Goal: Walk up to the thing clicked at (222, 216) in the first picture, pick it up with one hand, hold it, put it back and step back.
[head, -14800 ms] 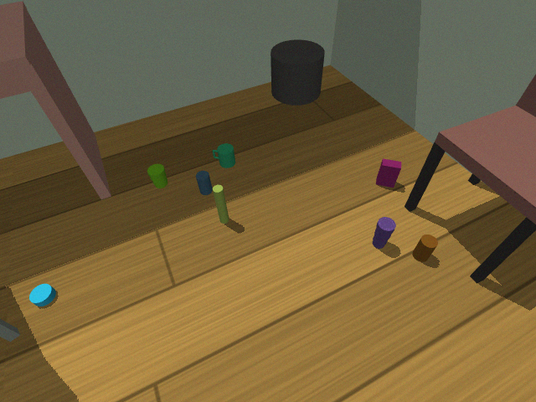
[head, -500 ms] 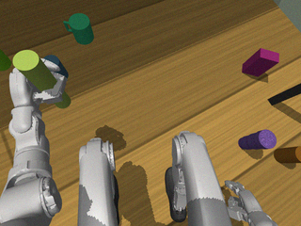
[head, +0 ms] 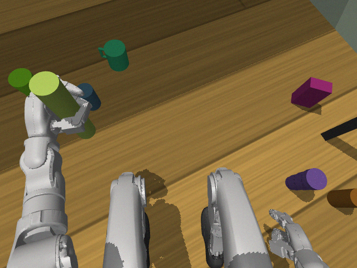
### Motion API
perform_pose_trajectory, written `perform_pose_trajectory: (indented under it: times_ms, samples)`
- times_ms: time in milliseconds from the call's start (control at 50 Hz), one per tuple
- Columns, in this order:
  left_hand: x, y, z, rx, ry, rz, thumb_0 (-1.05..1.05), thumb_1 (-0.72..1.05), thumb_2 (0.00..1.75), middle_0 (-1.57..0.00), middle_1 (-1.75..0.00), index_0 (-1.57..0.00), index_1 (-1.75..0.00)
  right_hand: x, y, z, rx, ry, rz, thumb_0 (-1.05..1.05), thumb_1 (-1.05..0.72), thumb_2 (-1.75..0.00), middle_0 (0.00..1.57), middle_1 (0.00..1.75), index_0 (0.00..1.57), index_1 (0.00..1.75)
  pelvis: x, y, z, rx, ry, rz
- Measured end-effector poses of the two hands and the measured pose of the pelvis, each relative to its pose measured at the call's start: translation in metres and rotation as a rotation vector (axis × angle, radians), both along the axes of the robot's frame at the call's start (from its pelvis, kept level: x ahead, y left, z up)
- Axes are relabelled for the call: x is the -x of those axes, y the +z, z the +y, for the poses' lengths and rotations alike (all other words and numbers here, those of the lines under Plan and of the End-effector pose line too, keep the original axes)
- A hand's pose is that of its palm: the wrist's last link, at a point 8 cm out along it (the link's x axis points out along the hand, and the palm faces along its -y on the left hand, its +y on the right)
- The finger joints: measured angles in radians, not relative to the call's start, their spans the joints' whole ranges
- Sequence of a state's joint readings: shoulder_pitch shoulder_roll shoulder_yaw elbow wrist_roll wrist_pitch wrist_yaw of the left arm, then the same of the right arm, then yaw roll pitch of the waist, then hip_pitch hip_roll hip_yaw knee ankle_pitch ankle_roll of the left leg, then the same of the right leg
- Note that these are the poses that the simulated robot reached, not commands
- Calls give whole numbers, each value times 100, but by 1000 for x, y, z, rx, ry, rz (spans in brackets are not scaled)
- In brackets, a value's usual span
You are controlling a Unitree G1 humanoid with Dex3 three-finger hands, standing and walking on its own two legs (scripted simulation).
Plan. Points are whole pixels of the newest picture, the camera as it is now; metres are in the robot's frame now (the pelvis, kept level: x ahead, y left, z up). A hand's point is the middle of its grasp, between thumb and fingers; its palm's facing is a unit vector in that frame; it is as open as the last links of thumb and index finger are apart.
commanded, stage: lift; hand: left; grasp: from the side
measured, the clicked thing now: (70, 112) +0.43 +0.24 -0.01
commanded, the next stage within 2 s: hold in 1.50 s
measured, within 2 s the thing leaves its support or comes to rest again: neither
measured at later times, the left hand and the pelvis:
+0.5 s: hand (23, 78) +0.39 +0.22 +0.17, palm faces +0.14 -0.99 -0.04, open 5.9 cm; pelvis +0.03 +0.00 +0.15, yaw +2 degrees
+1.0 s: hand out of the picture +0.39 +0.21 +0.27, palm faces +0.13 -0.99 -0.03, open 5.9 cm; pelvis +0.06 +0.01 +0.23, yaw +3 degrees
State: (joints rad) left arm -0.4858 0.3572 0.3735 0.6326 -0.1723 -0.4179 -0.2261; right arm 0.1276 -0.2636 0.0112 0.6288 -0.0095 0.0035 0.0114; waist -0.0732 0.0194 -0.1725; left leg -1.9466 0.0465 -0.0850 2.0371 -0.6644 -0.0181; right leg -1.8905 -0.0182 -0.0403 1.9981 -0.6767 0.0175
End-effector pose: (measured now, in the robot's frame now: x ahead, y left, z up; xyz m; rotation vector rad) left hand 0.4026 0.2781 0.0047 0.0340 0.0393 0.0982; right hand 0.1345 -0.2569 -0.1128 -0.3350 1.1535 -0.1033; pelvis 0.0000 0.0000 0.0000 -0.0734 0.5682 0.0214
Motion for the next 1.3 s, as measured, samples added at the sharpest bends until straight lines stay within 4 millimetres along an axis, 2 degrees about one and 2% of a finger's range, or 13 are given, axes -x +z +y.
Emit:
perform_pose_trajectory:
  times_ms: [180,440,580,720,880,1100,1300]
  samples:
    - [18,56,-4,-8,13,19,2,9,112,-95,-111,-99,-111,-22,49,8,-15,-17,-67,0,-90,-89,20,30,21,30,-8,48,1,-1,7,-24]
    - [37,154,-10,-4,37,29,2,10,112,-95,-111,-99,-111,-53,141,17,-29,-27,-175,0,-90,-89,20,30,21,30,-28,130,4,-7,26,-111]
    - [39,194,-10,5,50,30,2,10,112,-95,-111,-99,-111,-61,185,20,-29,-16,-218,0,-89,-89,20,30,21,30,-38,167,5,-13,36,-171]
    - [40,220,-13,10,31,35,2,10,112,-95,-111,-99,-111,-60,214,22,-35,-14,-221,0,-90,-89,20,30,21,30,-45,194,6,-20,40,-219]
    - [44,246,-17,11,36,30,2,10,112,-95,-111,-99,-111,-57,235,26,-47,-13,-203,0,-90,-89,20,30,21,30,-52,219,7,-29,41,-265]
    - [42,275,-23,14,42,13,2,9,112,-95,-111,-99,-111,-61,258,29,-63,-9,-215,1,-91,-89,20,30,21,30,-59,243,6,-41,39,-321]
    - [42,290,-29,25,37,14,2,9,112,-95,-111,-99,-111,-67,275,26,-60,-7,-223,1,-90,-89,20,30,21,30,-65,259,4,-48,40,-362]
